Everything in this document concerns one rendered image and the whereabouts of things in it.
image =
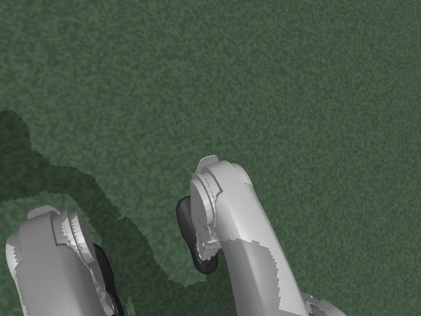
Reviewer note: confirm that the right robot foot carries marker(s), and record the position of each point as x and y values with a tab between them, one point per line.
183	213

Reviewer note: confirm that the right robot hand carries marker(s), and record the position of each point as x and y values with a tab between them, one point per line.
320	307

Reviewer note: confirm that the left robot foot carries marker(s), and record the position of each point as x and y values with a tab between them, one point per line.
108	277

